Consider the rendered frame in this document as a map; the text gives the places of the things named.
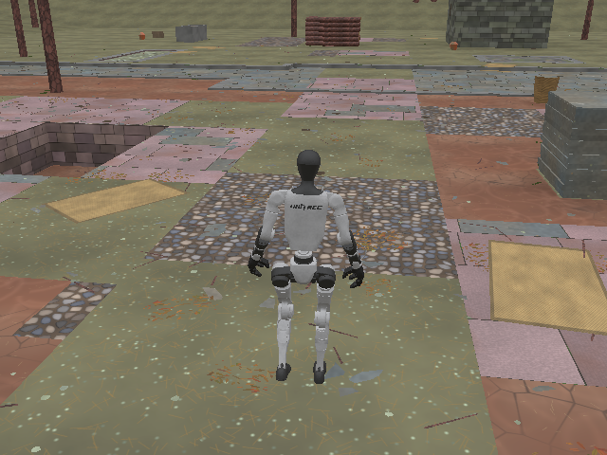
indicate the right robot hand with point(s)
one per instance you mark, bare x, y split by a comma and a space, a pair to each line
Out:
357, 273

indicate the left robot upper arm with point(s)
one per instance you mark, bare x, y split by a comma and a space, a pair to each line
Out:
277, 198

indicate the left robot forearm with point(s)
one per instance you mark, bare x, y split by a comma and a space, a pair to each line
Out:
259, 247

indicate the right robot upper arm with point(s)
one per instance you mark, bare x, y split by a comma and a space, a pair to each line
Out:
335, 201

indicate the right robot forearm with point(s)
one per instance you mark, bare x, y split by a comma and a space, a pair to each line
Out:
352, 253

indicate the humanoid robot head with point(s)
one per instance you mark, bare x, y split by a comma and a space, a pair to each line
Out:
308, 163

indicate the left robot hand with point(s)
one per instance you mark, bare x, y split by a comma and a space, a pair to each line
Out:
252, 263

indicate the robot left shin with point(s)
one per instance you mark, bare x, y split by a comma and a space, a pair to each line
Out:
283, 336

